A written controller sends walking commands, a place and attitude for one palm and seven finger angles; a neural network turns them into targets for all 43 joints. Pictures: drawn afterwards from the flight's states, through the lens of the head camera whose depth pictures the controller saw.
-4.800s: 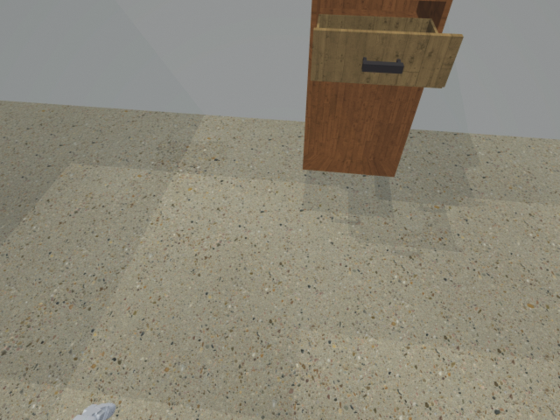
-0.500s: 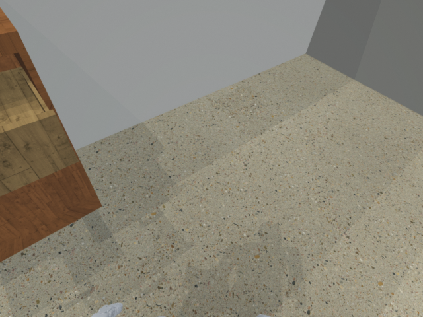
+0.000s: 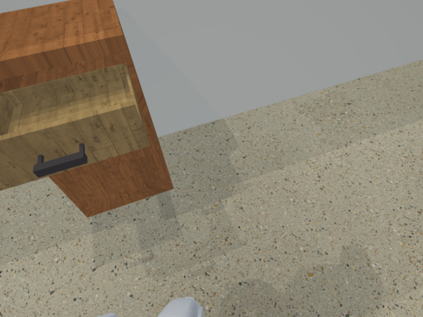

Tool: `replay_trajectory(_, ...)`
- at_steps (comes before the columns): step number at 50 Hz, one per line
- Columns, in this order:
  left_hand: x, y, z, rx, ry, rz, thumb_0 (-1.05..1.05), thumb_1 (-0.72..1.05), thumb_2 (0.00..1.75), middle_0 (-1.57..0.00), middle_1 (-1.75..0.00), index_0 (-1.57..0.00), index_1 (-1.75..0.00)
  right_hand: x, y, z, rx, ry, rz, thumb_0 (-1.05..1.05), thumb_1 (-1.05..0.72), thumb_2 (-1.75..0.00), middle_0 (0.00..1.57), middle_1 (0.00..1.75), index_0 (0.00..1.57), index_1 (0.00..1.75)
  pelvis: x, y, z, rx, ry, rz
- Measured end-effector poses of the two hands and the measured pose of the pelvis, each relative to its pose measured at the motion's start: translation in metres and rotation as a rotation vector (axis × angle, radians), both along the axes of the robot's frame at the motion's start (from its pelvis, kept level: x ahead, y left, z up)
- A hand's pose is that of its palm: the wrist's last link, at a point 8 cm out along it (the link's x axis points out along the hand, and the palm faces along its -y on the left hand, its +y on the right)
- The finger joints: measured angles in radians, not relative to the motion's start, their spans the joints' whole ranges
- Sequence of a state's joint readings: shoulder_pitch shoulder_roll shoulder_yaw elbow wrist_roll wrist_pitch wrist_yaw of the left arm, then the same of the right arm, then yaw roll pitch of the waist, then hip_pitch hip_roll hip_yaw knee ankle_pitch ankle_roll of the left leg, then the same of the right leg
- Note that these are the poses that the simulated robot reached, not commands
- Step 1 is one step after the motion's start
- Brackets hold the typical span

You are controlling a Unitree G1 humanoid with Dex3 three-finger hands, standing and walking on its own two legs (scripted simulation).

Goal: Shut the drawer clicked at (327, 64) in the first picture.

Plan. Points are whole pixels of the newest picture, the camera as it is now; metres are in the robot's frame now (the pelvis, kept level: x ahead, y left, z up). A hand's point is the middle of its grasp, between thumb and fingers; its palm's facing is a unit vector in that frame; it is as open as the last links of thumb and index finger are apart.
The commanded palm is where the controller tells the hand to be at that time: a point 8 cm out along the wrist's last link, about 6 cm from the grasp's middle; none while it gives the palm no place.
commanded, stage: turn to face it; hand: left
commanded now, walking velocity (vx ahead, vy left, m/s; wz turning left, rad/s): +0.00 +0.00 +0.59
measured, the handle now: (61, 158) +0.48 +0.43 -0.01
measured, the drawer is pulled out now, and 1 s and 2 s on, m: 0.30 0.30 0.30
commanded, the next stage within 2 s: take the last steps up to it in 0.58 s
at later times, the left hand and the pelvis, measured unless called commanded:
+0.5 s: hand out of the picture -0.04 +0.26 -0.17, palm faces +0.30 -0.92 -0.27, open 7.4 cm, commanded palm none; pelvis -0.02 +0.03 +0.01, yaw +14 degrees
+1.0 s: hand out of the picture -0.07 +0.18 -0.14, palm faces +0.43 -0.87 -0.24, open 7.3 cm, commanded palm none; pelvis +0.00 +0.00 +0.01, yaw +23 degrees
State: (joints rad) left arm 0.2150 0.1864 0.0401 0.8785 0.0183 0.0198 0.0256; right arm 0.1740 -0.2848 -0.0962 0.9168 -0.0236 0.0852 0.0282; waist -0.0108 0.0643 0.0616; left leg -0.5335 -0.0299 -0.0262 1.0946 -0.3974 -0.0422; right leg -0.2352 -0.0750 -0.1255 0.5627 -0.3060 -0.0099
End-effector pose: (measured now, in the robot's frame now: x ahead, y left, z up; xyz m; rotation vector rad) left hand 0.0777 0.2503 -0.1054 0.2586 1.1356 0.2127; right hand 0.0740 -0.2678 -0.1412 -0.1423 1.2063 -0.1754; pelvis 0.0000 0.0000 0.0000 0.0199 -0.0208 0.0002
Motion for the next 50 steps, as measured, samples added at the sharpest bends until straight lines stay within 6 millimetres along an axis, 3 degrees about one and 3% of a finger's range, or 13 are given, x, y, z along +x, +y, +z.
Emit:
replay_trajectory(8, -0.050, -0.006, -0.010, -0.056, 0.054, 0.107, 0.01, 0.91, 0.90, -0.21, -0.30, -0.20, -0.29, 0.037, 0.014, 0.012, -0.007, 0.000, 0.141, 0.00, -0.91, -0.90, 0.20, 0.30, 0.19, 0.29, -0.007, 0.000, 0.004, 0.018, 0.011, 0.112)
replay_trajectory(16, -0.119, 0.034, -0.044, -0.093, 0.156, 0.265, 0.01, 0.91, 0.90, -0.21, -0.30, -0.20, -0.30, 0.081, 0.067, 0.018, -0.057, -0.073, 0.305, 0.00, -0.91, -0.90, 0.20, 0.30, 0.20, 0.29, -0.014, 0.028, -0.011, -0.011, 0.024, 0.198)
replay_trajectory(20, -0.135, 0.049, -0.040, -0.084, 0.203, 0.312, 0.01, 0.91, 0.90, -0.20, -0.30, -0.20, -0.29, 0.079, 0.085, 0.028, -0.064, -0.085, 0.336, 0.00, -0.91, -0.90, 0.20, 0.30, 0.20, 0.29, -0.016, 0.033, -0.003, -0.027, 0.011, 0.221)
replay_trajectory(26, -0.131, 0.054, -0.026, -0.073, 0.154, 0.334, 0.01, 0.91, 0.90, -0.20, -0.30, -0.20, -0.29, 0.061, 0.094, 0.026, -0.039, -0.035, 0.347, 0.00, -0.91, -0.90, 0.21, 0.30, 0.20, 0.30, -0.017, 0.034, 0.006, -0.030, 0.005, 0.256)
replay_trajectory(31, -0.114, 0.042, -0.018, -0.055, 0.105, 0.327, 0.01, 0.91, 0.90, -0.20, -0.30, -0.20, -0.29, 0.044, 0.085, 0.011, -0.005, 0.016, 0.334, 0.00, -0.90, -0.90, 0.21, 0.30, 0.20, 0.30, -0.017, 0.025, 0.005, -0.015, 0.003, 0.281)
replay_trajectory(38, -0.099, 0.006, -0.008, -0.026, 0.014, 0.322, 0.01, 0.91, 0.90, -0.20, -0.30, -0.20, -0.29, 0.027, 0.056, -0.016, 0.037, 0.093, 0.323, 0.00, -0.91, -0.90, 0.21, 0.30, 0.20, 0.30, -0.014, 0.002, -0.003, 0.000, -0.009, 0.335)
replay_trajectory(43, -0.118, -0.018, -0.001, -0.059, 0.022, 0.375, 0.01, 0.91, 0.90, -0.20, -0.30, -0.20, -0.29, 0.025, 0.045, -0.008, 0.036, 0.132, 0.353, 0.01, -0.91, -0.90, 0.20, 0.30, 0.20, 0.29, -0.009, -0.003, 0.008, 0.013, -0.007, 0.363)
replay_trajectory(50, -0.170, -0.035, -0.006, -0.104, 0.132, 0.469, 0.01, 0.93, 0.90, -0.21, -0.30, -0.20, -0.29, 0.038, 0.052, 0.003, 0.018, 0.144, 0.396, 0.01, -0.91, -0.90, 0.20, 0.30, 0.19, 0.29, 0.002, 0.005, 0.015, 0.011, -0.001, 0.395)
